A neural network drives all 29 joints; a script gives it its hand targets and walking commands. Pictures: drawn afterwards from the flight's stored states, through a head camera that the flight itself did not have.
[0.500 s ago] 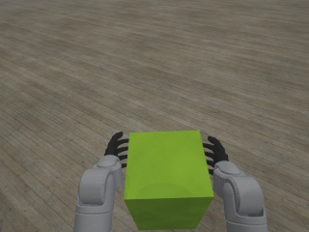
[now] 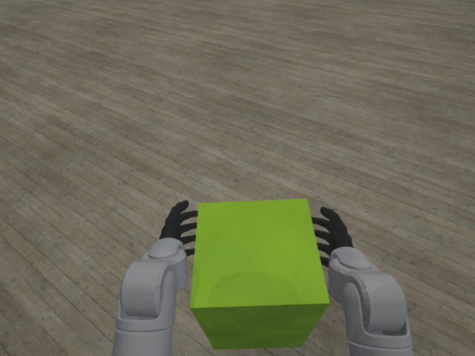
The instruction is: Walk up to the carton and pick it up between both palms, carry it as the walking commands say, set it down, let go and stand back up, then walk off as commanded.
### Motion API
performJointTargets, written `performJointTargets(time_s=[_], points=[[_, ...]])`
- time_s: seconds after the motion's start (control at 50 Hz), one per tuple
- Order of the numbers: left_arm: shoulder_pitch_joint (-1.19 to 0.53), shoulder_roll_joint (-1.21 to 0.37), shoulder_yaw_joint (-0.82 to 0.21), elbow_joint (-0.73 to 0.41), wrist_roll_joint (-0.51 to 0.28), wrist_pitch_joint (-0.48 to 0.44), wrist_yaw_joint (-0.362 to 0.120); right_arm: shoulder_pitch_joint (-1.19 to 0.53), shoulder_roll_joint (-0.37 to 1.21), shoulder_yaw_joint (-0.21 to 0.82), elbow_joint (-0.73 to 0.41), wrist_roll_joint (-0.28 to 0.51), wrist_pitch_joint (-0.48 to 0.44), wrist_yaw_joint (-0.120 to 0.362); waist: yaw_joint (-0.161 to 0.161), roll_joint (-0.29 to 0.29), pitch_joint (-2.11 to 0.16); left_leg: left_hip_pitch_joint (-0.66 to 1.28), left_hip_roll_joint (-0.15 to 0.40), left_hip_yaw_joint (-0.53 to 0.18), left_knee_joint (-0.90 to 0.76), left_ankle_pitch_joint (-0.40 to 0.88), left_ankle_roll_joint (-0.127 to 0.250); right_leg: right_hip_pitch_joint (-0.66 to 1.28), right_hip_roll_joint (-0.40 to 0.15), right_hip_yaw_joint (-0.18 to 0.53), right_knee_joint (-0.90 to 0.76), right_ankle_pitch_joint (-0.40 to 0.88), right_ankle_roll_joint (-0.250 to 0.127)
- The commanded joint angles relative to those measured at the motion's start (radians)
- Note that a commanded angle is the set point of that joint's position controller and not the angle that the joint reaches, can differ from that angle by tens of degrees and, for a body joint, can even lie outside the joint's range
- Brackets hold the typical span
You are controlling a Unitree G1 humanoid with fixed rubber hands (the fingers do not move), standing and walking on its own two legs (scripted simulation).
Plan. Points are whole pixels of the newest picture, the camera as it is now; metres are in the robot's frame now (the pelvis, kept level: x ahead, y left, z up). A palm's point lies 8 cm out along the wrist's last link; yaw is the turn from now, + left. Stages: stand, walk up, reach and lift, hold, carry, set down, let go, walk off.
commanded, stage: carry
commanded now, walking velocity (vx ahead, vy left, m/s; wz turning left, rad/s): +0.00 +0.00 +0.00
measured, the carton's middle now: (255, 282) +0.25 +0.00 +0.01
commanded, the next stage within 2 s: hold in 1.00 s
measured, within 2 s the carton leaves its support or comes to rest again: neither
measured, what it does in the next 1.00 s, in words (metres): stands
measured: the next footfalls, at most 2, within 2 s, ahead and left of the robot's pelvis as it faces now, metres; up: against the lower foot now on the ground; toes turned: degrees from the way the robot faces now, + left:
none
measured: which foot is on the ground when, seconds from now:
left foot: down 0.00-1.00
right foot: down 0.00-1.00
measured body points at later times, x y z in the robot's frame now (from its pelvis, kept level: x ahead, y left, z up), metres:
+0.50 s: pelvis +0.00 +0.02 +0.00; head -0.01 +0.02 +0.45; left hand +0.28 +0.15 +0.08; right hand +0.28 -0.11 +0.08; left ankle -0.02 +0.10 -0.73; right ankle +0.06 -0.07 -0.73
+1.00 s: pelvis +0.00 +0.03 +0.00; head -0.01 +0.03 +0.45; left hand +0.29 +0.16 +0.07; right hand +0.29 -0.10 +0.07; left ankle -0.02 +0.11 -0.73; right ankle +0.06 -0.07 -0.73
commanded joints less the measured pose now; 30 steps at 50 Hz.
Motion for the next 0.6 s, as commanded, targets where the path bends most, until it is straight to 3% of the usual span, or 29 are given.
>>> performJointTargets(time_s=[0.0, 0.58], points=[[-0.327, -0.934, -0.479, -0.124, -0.238, -0.02, -0.141, -0.376, 0.919, 0.458, -0.123, 0.223, -0.04, 0.113, 0.0, -0.007, -0.216, -0.001, 0.118, -0.109, -0.076, 0.118, 0.023, 0.183, -0.181, 0.193, -0.07, 0.142, 0.02], [-0.338, -0.928, -0.477, -0.1, -0.224, -0.039, -0.147, -0.387, 0.906, 0.442, -0.098, 0.211, -0.061, 0.124, 0.002, 0.002, -0.203, 0.01, 0.128, -0.12, -0.104, 0.168, 0.031, 0.157, -0.171, 0.166, -0.044, 0.099, 0.033]])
